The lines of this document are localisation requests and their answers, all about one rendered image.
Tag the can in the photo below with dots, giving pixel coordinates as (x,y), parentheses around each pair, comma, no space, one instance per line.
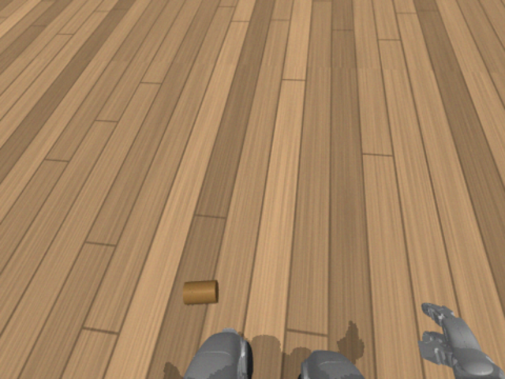
(198,292)

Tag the right robot hand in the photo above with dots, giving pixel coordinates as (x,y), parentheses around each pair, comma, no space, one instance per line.
(437,347)

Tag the right robot arm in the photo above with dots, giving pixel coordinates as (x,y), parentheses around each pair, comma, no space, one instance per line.
(470,363)

